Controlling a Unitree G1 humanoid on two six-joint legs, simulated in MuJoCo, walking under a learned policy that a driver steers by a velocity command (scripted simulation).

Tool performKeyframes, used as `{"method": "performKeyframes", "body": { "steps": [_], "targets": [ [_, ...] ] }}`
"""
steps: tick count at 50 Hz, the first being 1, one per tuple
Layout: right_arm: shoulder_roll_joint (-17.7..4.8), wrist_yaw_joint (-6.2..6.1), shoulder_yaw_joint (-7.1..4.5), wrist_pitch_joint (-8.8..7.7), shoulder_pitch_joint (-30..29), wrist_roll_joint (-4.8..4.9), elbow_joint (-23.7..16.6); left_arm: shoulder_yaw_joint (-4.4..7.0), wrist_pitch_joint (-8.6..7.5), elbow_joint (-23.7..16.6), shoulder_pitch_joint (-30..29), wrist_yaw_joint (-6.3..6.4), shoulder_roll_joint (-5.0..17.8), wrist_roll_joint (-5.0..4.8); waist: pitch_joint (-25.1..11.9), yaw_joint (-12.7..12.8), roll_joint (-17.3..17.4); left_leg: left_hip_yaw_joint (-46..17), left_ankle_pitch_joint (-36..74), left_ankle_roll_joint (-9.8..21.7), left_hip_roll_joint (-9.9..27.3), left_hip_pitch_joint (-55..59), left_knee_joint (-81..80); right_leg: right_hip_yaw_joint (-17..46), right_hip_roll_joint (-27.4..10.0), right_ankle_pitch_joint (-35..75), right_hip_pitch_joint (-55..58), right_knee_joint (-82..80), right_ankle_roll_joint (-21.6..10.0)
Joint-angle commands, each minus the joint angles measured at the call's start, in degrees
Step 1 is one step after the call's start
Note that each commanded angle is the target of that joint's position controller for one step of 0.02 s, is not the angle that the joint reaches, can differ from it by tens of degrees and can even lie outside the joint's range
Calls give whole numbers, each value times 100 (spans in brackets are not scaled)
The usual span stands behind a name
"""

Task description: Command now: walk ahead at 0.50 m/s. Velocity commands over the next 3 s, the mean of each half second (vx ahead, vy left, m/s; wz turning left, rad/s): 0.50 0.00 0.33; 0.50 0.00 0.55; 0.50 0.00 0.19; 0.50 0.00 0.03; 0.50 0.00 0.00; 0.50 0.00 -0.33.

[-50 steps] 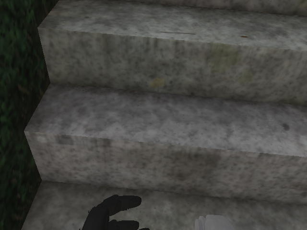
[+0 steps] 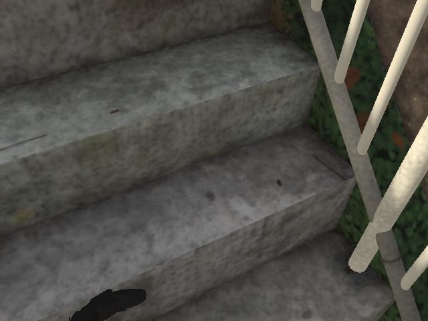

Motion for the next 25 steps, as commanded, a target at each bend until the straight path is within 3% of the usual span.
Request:
{"method": "performKeyframes", "body": {
  "steps": [1, 2, 3, 4, 5, 6, 7, 8, 9, 10, 11, 12, 13, 15, 16, 18, 21, 22, 23, 24, 25],
  "targets": [
    [-1229, -20, -418, 37, 1, 59, -330, 106, -46, -574, -530, 14, 233, -346, 760, 285, 1618, -1419, -35, 1232, 754, -1111, -2556, -746, 398, -1088, 2336, -2749, -68],
    [-1314, 3, -454, 77, -248, -42, -339, 310, -51, -142, 244, 48, 562, -342, 593, 611, 1508, -1264, -35, 1175, 551, -817, -1856, -638, 336, -183, 2932, -3809, -279],
    [-1242, 170, -396, -37, -502, -188, -314, 568, -105, 194, 1060, 64, 976, -283, 169, 1086, 1253, -1003, 1063, 1093, 383, -1040, -877, -607, 398, 31, 4166, -3994, -447],
    [-987, 285, -303, -220, -958, -135, -398, 660, -139, 586, 2182, 15, 1145, -86, -213, 1731, 674, -346, 1543, 769, -113, -1993, 1169, -315, 183, 484, 5461, -4292, -598],
    [-313, 358, -173, -414, -1065, 64, -713, 730, -178, 786, 2890, -2, 1653, 301, -831, 1579, -1222, -566, 237, 201, -681, -3997, 3910, 2248, -1362, 1413, 6680, -4356, -1222],
    [-272, 376, -180, -477, -406, 347, -294, 723, -243, 765, 3003, 19, 1517, 552, -1560, 1450, -1130, -1391, 527, -22, -517, -4428, 6322, 4095, -2223, -1903, 6014, -5294, -1837],
    [-217, 342, -189, -464, -921, 337, -679, 593, -264, 616, 2060, 28, 1217, 557, -662, 1073, -776, -978, 970, -163, -422, -5072, 7879, 3833, -2155, -2485, 4956, -5561, -1809],
    [-41, 300, -71, -335, -1471, 267, -1022, 432, -237, 593, 993, 7, 897, 480, 230, 681, -923, -587, 1306, -185, -382, -5526, 8751, 2388, -1826, -1808, 3907, -5288, -1718],
    [19, 272, 17, -221, -1537, 145, -1132, 311, -264, 619, 664, 7, 545, 485, 400, 466, -787, -605, 1424, -134, -272, -5451, 9090, 1783, -1620, -1616, 3171, -5167, -1607],
    [-13, 326, 44, -121, -1397, 81, -1126, 259, -299, 711, 539, 27, 340, 522, 396, 240, -647, -664, 1523, -78, -221, -5181, 9263, 1353, -1503, -1628, 2584, -5171, -1502],
    [-40, 413, 94, -75, -1447, 107, -1128, 230, -326, 870, 571, 40, 264, 582, 447, 210, -478, -602, 1833, -10, -331, -5070, 9498, 1017, -1420, -1549, 2193, -5226, -1493],
    [-31, 466, 131, -38, -1363, 121, -1051, 217, -375, 1007, 689, 62, 309, 608, 398, 164, -389, -593, 2124, 47, -405, -5120, 9745, 813, -1455, -1585, 2098, -5276, -1528],
    [58, 485, 185, -24, -1424, 124, -1031, 246, -440, 1208, 877, 79, 449, 559, 467, 206, -332, -605, 2220, 87, -470, -5407, 10123, 698, -1545, -1479, 2219, -5365, -1560],
    [10, 484, 245, 46, -1621, 133, -1029, 196, -481, 1426, 1086, 88, 416, 563, 536, 217, -106, -700, 2487, 132, -475, -5970, 10247, 359, -1568, -1474, 2369, -5382, -1526],
    [86, 519, 334, 66, -1823, 81, -1097, 163, -450, 1556, 1217, 69, 410, 630, 476, 288, -44, -633, 2581, 135, -550, -6429, 10706, 336, -1628, -1408, 2595, -5409, -1551],
    [77, 485, 383, 109, -2210, 8, -1179, 170, -426, 1805, 1685, 57, 548, 579, 554, 533, 70, -557, 2331, 92, -435, -7211, 10832, 204, -1706, -1357, 3162, -5479, -1559],
    [-47, 498, 420, 105, -2768, 82, -1283, 108, -417, 1934, 1897, 92, 535, 664, 717, 710, 33, -492, 2581, 19, -287, -7452, 10396, -154, -1730, -1229, 3171, -5677, -1586],
    [-47, 477, 435, 122, -2963, 98, -1361, 116, -404, 1952, 1901, 118, 613, 641, 769, 755, -68, -362, 2582, -39, -238, -7447, 10154, -349, -1684, -1177, 3167, -5766, -1609],
    [24, 441, 510, 135, -3359, 134, -1577, 153, -366, 2060, 2212, 176, 762, 541, 835, 866, -281, -102, 2068, -78, -105, -7657, 9792, -338, -1726, -1461, 3283, -6158, -1652],
    [18, 438, 546, 140, -3762, 215, -1697, 146, -356, 2181, 2340, 247, 642, 492, 996, 969, -275, -6, 1949, -65, 26, -7777, 9494, -456, -1707, -1406, 3415, -6387, -1588],
    [46, 451, 591, 162, -3910, 214, -1808, 172, -341, 2257, 2425, 315, 718, 486, 942, 982, -362, 68, 1813, -58, 160, -7767, 9302, -548, -1723, -1230, 3644, -6545, -1563]
  ]
}}
Next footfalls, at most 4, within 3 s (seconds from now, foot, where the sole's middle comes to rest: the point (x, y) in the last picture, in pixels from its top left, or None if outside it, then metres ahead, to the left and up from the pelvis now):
0.08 right None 0.14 -0.18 -0.75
0.66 left None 0.30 0.20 -0.51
1.80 right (200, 213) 0.60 -0.03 -0.28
2.48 left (37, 265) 0.51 0.31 -0.28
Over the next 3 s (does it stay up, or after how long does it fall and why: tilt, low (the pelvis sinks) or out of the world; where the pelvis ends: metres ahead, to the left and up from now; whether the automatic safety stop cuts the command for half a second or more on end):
stays up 0.63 0.23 0.58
